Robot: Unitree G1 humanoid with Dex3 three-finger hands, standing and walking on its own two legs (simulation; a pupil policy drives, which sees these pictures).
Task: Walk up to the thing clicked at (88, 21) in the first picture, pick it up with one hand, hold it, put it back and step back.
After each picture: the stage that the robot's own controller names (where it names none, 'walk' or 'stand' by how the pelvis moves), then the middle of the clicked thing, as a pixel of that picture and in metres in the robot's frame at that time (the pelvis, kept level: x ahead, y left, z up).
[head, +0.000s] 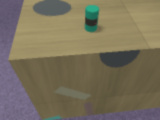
stand; (91, 19) +0.68 -0.03 +0.05
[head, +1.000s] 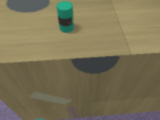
rise first; (65, 17) +0.60 +0.09 +0.08
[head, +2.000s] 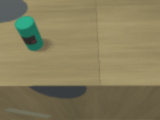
rise first; (30, 34) +0.48 +0.22 +0.08
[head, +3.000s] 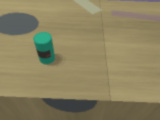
stand; (45, 48) +0.46 +0.17 +0.06
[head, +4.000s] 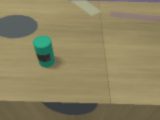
stand; (44, 52) +0.45 +0.16 +0.05
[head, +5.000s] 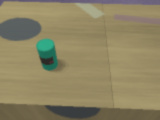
stand; (47, 55) +0.44 +0.15 +0.04
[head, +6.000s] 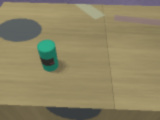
stand; (48, 56) +0.44 +0.15 +0.04
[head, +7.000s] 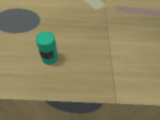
rise first; (47, 49) +0.45 +0.15 +0.05
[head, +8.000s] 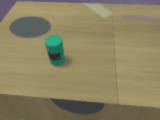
rise first; (55, 51) +0.46 +0.15 +0.05
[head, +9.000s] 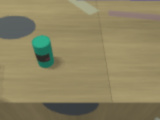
go down; (43, 52) +0.46 +0.15 +0.06
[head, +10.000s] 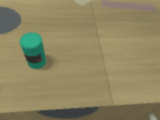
go down; (34, 51) +0.43 +0.14 +0.07
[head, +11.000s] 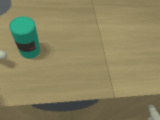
close in; (26, 39) +0.44 +0.15 +0.10
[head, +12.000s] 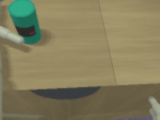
close in; (26, 23) +0.47 +0.14 +0.12
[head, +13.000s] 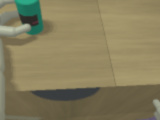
lift; (30, 14) +0.51 +0.13 +0.12
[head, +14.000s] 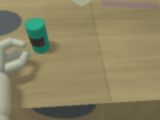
lift; (38, 36) +0.49 +0.14 +0.10
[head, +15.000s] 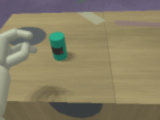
lift; (58, 46) +0.53 +0.13 +0.07
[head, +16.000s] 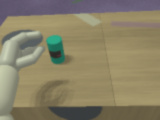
stand; (56, 50) +0.51 +0.13 +0.06
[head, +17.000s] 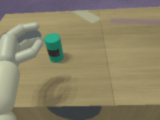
stand; (54, 48) +0.51 +0.13 +0.06
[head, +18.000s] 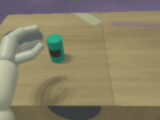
close; (56, 49) +0.52 +0.13 +0.06
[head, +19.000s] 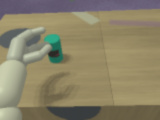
close; (54, 49) +0.51 +0.14 +0.06
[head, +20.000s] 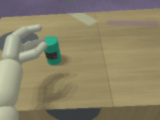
close; (52, 51) +0.51 +0.14 +0.06
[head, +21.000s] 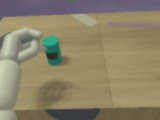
crouch; (52, 51) +0.51 +0.14 +0.06
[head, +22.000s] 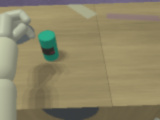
crouch; (49, 46) +0.50 +0.13 +0.06
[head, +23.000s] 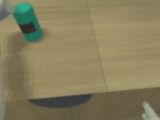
lower; (28, 23) +0.53 +0.14 +0.10
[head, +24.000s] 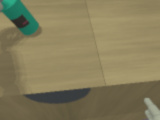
lower; (20, 16) +0.54 +0.16 +0.12
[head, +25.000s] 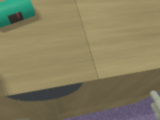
lower; (12, 11) +0.54 +0.13 +0.11
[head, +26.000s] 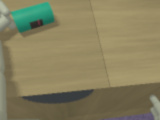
lower; (33, 17) +0.52 +0.11 +0.10
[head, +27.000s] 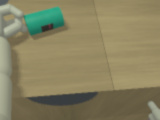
loosen; (44, 21) +0.51 +0.09 +0.10
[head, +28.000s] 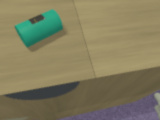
sink last; (39, 28) +0.46 +0.06 +0.11
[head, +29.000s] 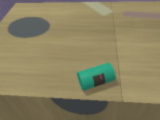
sink last; (95, 76) +0.34 -0.01 +0.07
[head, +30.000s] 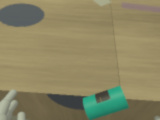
stand; (105, 102) +0.25 -0.04 +0.06
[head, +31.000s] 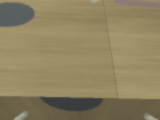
stand; out of the picture +0.19 -0.26 -0.69
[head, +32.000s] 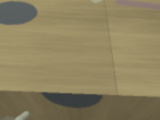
stand; out of the picture +0.20 -0.26 -0.69
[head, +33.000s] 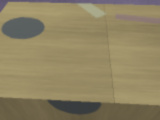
stand; out of the picture +0.20 -0.26 -0.75
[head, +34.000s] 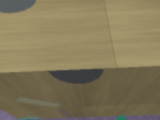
walk; out of the picture +0.30 -0.28 -0.72
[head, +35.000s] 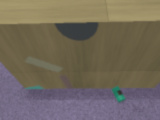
walk; (118, 94) +0.54 -0.26 -0.73
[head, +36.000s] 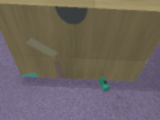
stand; (104, 84) +0.79 -0.22 -0.73
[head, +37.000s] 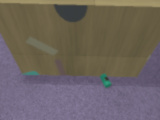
stand; (105, 80) +0.78 -0.21 -0.74
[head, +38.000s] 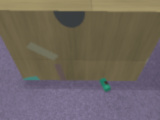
stand; (105, 84) +0.79 -0.22 -0.75
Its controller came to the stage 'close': yes
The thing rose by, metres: 0.01
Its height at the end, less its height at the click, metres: -0.80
